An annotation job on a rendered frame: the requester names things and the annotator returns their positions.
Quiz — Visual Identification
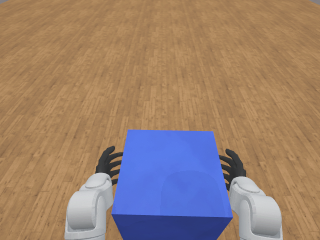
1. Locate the left robot hand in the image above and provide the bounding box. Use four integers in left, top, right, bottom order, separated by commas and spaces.
95, 145, 123, 185

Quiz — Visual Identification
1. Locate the robot right forearm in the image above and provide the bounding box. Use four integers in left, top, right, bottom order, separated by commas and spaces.
229, 176, 283, 240

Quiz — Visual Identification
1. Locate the right robot hand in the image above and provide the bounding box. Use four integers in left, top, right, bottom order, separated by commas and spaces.
219, 149, 247, 192

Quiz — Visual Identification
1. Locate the robot left forearm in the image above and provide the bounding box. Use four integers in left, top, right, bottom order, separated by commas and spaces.
64, 172, 114, 240

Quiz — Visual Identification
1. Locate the carton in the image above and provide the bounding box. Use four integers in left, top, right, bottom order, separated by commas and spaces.
111, 129, 233, 240

